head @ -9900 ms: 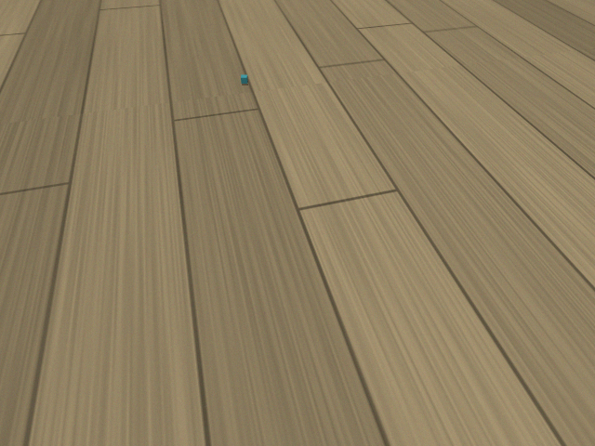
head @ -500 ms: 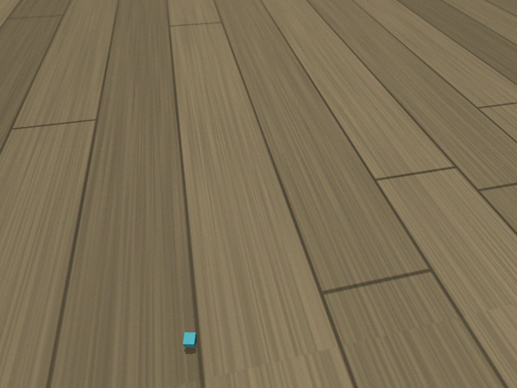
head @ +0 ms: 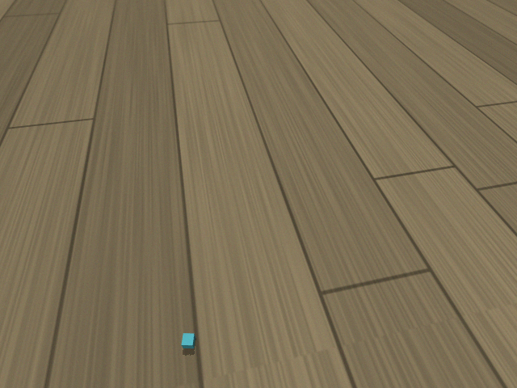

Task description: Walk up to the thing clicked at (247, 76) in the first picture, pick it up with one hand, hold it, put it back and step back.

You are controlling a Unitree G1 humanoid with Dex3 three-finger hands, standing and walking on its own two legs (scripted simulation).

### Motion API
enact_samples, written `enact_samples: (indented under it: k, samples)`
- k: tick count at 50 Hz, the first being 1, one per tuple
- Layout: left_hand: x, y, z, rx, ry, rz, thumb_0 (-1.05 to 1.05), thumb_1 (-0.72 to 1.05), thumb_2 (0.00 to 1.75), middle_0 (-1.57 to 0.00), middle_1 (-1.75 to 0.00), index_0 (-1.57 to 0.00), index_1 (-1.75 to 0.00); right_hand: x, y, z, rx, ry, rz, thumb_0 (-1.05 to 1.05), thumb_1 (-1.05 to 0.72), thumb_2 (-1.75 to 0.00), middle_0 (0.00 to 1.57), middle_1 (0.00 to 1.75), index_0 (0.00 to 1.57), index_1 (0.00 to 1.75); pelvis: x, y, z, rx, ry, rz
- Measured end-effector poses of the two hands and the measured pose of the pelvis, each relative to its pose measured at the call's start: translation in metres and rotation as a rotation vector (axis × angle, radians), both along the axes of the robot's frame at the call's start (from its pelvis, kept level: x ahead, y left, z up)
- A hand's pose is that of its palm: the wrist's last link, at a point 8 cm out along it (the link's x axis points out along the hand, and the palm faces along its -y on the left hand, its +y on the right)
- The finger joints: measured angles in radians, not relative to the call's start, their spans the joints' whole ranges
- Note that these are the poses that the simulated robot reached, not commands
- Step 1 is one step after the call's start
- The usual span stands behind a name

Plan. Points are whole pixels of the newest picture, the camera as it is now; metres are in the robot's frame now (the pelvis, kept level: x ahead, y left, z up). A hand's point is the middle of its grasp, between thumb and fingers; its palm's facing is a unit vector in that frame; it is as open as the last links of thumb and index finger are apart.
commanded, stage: stand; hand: left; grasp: from above
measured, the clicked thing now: (188, 340) +0.40 +0.25 -0.76
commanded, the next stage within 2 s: rise first in 0.70 s
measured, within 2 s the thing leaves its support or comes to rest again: neither
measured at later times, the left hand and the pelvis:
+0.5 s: hand out of the picture +0.07 +0.26 -0.16, palm faces -0.03 -0.93 -0.36, open 7.3 cm; pelvis +0.00 +0.00 +0.00, yaw +0 degrees
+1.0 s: hand out of the picture +0.13 +0.25 -0.16, palm faces -0.02 -0.94 -0.33, open 8.1 cm; pelvis -0.02 +0.00 -0.01, yaw +0 degrees
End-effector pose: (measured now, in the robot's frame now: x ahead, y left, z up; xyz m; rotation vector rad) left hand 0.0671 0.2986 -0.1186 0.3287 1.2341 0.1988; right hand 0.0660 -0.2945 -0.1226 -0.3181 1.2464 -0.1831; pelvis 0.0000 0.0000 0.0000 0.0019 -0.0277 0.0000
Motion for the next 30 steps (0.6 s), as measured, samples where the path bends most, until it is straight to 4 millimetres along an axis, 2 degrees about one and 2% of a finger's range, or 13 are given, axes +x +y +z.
enact_samples:
  k: [12,30]
  samples:
    - [0.002,0.001,0.002,0.005,-0.008,-0.003,0.01,0.91,0.9,-0.2,-0.3,-0.21,-0.3,0.003,0.001,0.0,0.002,-0.014,-0.001,0.0,-0.9,-0.9,0.2,0.3,0.2,0.3,0.0,0.001,0.0,0.0,-0.004,-0.003]
    - [-0.003,0.002,0.001,0.003,-0.004,-0.006,0.01,0.91,0.9,-0.2,-0.3,-0.21,-0.3,-0.009,0.0,0.0,0.001,-0.001,-0.014,0.0,-0.9,-0.9,0.2,0.3,0.2,0.3,-0.004,0.001,0.0,0.001,-0.008,-0.006]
